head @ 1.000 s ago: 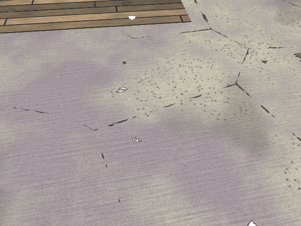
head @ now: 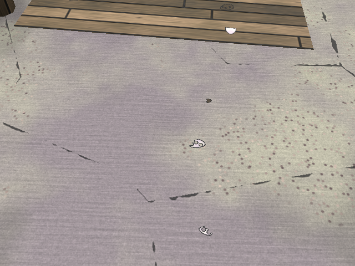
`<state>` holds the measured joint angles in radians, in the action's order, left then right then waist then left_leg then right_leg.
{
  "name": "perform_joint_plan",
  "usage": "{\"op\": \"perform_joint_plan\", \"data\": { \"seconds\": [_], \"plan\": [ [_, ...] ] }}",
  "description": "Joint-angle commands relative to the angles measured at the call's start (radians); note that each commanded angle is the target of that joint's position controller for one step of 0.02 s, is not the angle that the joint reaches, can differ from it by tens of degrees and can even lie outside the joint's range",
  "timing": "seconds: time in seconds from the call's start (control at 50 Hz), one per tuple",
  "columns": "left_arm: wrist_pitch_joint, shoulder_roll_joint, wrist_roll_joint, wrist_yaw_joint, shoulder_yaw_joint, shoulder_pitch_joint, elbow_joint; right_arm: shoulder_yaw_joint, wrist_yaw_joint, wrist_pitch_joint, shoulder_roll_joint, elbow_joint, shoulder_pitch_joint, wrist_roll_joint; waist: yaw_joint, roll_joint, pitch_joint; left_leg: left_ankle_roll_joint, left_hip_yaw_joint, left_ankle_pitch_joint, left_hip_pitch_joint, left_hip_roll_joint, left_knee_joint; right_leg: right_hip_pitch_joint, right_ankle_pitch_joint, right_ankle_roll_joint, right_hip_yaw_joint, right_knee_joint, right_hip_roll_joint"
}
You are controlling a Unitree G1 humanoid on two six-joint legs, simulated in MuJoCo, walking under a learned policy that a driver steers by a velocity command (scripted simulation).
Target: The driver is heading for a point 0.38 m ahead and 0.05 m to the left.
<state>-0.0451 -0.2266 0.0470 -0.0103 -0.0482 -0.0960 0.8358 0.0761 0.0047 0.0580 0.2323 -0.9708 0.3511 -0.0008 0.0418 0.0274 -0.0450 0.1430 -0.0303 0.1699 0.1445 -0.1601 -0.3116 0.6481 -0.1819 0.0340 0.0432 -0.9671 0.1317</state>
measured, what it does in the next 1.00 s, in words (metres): walks ahead: right foot, then left foot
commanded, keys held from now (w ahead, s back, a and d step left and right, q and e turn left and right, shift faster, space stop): w+q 0.06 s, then q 0.20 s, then no key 0.74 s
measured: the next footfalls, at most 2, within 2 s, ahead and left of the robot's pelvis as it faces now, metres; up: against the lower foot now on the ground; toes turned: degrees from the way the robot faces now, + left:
right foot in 0.28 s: +0.34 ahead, -0.11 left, +0.00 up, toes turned +13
left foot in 0.68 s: +0.22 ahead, +0.08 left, +0.00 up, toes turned +13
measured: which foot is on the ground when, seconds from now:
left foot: down 0.00-0.28, up 0.30-0.66, down 0.68-1.00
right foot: up 0.00-0.26, down 0.28-1.00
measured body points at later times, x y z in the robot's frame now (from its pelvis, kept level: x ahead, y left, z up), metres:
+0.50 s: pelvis +0.20 -0.05 +0.00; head +0.25 -0.06 +0.44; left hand +0.26 +0.23 -0.12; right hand +0.37 -0.29 -0.14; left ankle +0.15 +0.07 -0.67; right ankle +0.30 -0.12 -0.74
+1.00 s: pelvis +0.23 -0.02 +0.00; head +0.22 -0.02 +0.45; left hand +0.19 +0.23 -0.15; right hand +0.36 -0.23 -0.14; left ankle +0.18 +0.07 -0.74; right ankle +0.30 -0.12 -0.74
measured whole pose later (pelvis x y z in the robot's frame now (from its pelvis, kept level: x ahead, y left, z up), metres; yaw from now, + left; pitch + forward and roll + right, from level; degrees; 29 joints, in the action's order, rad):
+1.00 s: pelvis +0.23 -0.02 +0.00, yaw +15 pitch -1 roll +0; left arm 0.00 -0.21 0.01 0.01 -0.02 -0.29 0.98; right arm 0.00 -0.02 0.01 0.20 -0.96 0.23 -0.01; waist -0.03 0.01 -0.01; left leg 0.04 -0.02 0.24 0.13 -0.05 -0.39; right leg 0.23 -0.13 -0.01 -0.03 -0.38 0.01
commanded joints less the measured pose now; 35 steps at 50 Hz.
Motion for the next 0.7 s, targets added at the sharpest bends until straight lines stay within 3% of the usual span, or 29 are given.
{"op": "perform_joint_plan", "data": {
  "seconds": [0.02,0.06,0.12,0.18,0.24,0.26,0.28,0.3,0.32,0.34,0.36,0.4,0.44,0.48,0.56,0.6,0.64,0.66,0.68,0.7],
  "plan": [
    [0.008,-0.074,-0.003,-0.004,-0.014,0.059,-0.076,0.027,-0.002,0.010,0.140,0.057,0.065,0.002,0.010,-0.063,-0.004,0.091,-0.279,-0.203,-0.029,0.272,0.136,0.064,0.120,0.023,-0.031,0.102,-0.026],
    [0.008,-0.076,-0.005,-0.008,-0.012,0.110,-0.100,0.027,-0.006,0.007,0.145,0.060,0.103,0.000,0.031,-0.072,0.005,0.078,-0.289,-0.254,-0.094,0.271,0.112,0.092,0.160,0.022,-0.026,0.153,-0.041],
    [0.001,-0.070,-0.012,-0.008,-0.002,0.182,-0.139,0.024,-0.018,-0.003,0.143,0.060,0.146,-0.005,0.049,-0.084,-0.004,0.052,-0.260,-0.567,-0.145,0.248,0.008,0.073,0.148,0.015,-0.047,0.235,-0.094],
    [-0.011,-0.074,-0.025,-0.002,0.009,0.211,-0.167,0.025,-0.029,-0.020,0.150,0.069,0.171,-0.017,0.059,-0.120,0.021,0.021,-0.275,-0.720,-0.182,0.233,-0.095,-0.008,0.121,-0.010,-0.055,0.327,-0.155],
    [-0.029,-0.135,-0.029,0.019,-0.005,0.023,-0.125,0.033,-0.034,-0.016,0.178,0.113,0.072,-0.018,-0.039,-0.143,0.085,-0.047,-0.307,-0.806,-0.120,0.192,-0.261,-0.311,0.123,-0.060,-0.037,0.498,-0.201],
    [-0.047,-0.163,-0.023,0.030,-0.013,-0.109,-0.099,0.034,-0.025,-0.003,0.182,0.133,0.023,-0.002,-0.117,-0.120,0.141,-0.073,-0.295,-0.728,-0.038,0.153,-0.418,-0.517,0.295,-0.088,-0.004,0.590,-0.142],
    [-0.055,-0.234,-0.002,0.044,-0.026,-0.248,-0.086,0.018,-0.023,0.008,0.122,0.182,0.029,0.024,-0.145,0.007,0.298,-0.097,-0.222,-0.265,0.117,0.103,-0.683,-0.795,0.677,-0.140,0.170,0.501,0.116],
    [-0.038,-0.276,-0.017,0.036,-0.036,-0.218,-0.112,0.016,-0.041,-0.004,0.079,0.193,0.212,0.068,-0.057,0.243,0.495,-0.115,-0.106,0.542,0.298,-0.055,-0.983,-1.001,1.154,-0.336,0.500,0.440,0.418],
    [-0.020,-0.209,-0.037,0.026,-0.033,-0.176,-0.127,0.028,-0.048,-0.023,0.172,0.144,0.239,0.012,-0.039,0.098,0.476,-0.112,-0.105,0.451,0.331,0.031,-1.067,-0.868,1.041,-0.364,0.522,0.473,0.378],
    [-0.016,-0.114,-0.039,0.027,-0.006,-0.117,-0.138,0.032,-0.039,-0.035,0.169,0.137,0.154,-0.011,-0.039,0.017,0.331,-0.126,-0.103,0.378,0.348,0.056,-1.060,-0.739,0.894,-0.336,0.380,0.508,0.288],
    [-0.012,-0.063,-0.036,0.029,0.012,-0.073,-0.132,0.025,-0.029,-0.043,0.138,0.146,0.101,-0.022,-0.024,-0.004,0.207,-0.137,-0.092,0.347,0.367,0.084,-0.989,-0.617,0.785,-0.286,0.264,0.559,0.209],
    [-0.014,-0.077,-0.030,0.032,0.015,-0.080,-0.106,0.016,-0.005,-0.072,0.102,0.151,0.074,-0.034,-0.012,0.073,0.124,-0.153,-0.078,0.286,0.305,0.097,-0.902,-0.472,0.705,-0.240,0.141,0.627,0.115],
    [-0.021,-0.106,-0.024,0.025,0.008,-0.092,-0.090,0.013,0.002,-0.089,0.090,0.152,0.092,-0.024,0.010,0.089,0.155,-0.157,-0.071,0.255,0.249,0.076,-0.863,-0.434,0.742,-0.253,0.102,0.633,0.105],
    [-0.022,-0.114,-0.020,0.020,0.007,-0.072,-0.087,0.007,0.001,-0.099,0.087,0.156,0.070,-0.023,0.023,0.085,0.166,-0.156,-0.058,0.245,0.226,0.082,-0.779,-0.401,0.654,-0.259,0.075,0.650,0.103],
    [0.004,-0.127,-0.018,0.016,0.004,-0.078,-0.073,-0.020,0.004,-0.119,0.070,0.174,-0.038,-0.026,-0.009,0.138,0.134,-0.144,0.001,0.217,0.136,0.123,-0.515,-0.325,0.202,-0.238,0.063,0.711,0.071],
    [0.024,-0.148,-0.018,0.011,-0.004,-0.106,-0.062,-0.026,0.002,-0.120,0.081,0.178,-0.074,-0.023,-0.032,0.146,0.113,-0.138,0.029,0.219,0.099,0.119,-0.407,-0.318,-0.008,-0.235,0.099,0.723,0.072],
    [0.044,-0.157,-0.028,0.011,-0.006,-0.109,-0.055,-0.033,-0.004,-0.109,0.074,0.163,-0.056,-0.026,-0.014,0.109,0.084,-0.117,0.052,0.138,-0.003,0.116,-0.225,-0.267,-0.123,-0.208,0.114,0.701,0.069],
    [0.049,-0.150,-0.029,0.013,-0.003,-0.135,-0.045,-0.035,-0.009,-0.098,0.081,0.159,-0.053,-0.029,-0.011,0.077,0.060,-0.097,0.030,0.096,-0.060,0.124,-0.117,-0.221,-0.163,-0.169,0.118,0.693,0.062],
    [0.049,-0.128,-0.027,0.012,0.002,-0.160,-0.041,-0.038,-0.016,-0.083,0.104,0.167,-0.062,-0.038,-0.017,0.008,0.045,-0.074,-0.085,0.082,-0.095,0.209,-0.009,-0.183,-0.180,-0.112,0.099,0.654,0.038],
    [0.044,-0.065,-0.038,0.007,0.016,-0.203,-0.057,-0.030,-0.026,-0.071,0.175,0.186,-0.092,-0.044,-0.061,-0.170,0.066,-0.023,-0.331,0.141,-0.086,0.403,0.091,-0.157,-0.203,-0.054,-0.008,0.516,-0.065]
  ]
}}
